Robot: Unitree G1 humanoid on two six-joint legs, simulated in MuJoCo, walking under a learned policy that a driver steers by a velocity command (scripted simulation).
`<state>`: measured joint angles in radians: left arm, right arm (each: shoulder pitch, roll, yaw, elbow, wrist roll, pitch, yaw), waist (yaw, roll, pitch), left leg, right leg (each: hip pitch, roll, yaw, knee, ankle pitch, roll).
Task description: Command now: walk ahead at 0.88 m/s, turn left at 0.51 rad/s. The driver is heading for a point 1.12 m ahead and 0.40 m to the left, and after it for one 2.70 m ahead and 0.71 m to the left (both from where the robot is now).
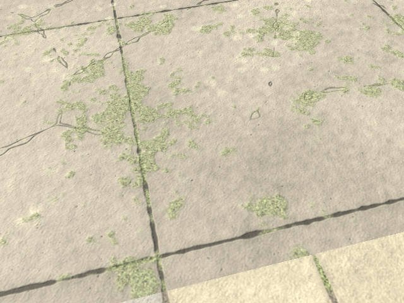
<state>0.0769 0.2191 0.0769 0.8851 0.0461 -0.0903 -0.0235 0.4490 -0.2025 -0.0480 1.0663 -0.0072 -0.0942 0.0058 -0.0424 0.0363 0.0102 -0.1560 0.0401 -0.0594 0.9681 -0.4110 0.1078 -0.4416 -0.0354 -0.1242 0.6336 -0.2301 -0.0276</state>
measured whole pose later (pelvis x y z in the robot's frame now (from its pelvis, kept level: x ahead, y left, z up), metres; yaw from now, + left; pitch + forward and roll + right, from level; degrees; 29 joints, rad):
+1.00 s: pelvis +0.82 +0.19 +0.01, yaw +44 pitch +1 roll -2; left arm 0.28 0.29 0.06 0.80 0.05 -0.08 -0.01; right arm 0.26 -0.31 -0.06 0.80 -0.03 -0.07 0.03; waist 0.00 0.03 0.03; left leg -0.39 -0.06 -0.09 1.29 -0.28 0.12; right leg -0.32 0.03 -0.05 0.51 -0.22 -0.02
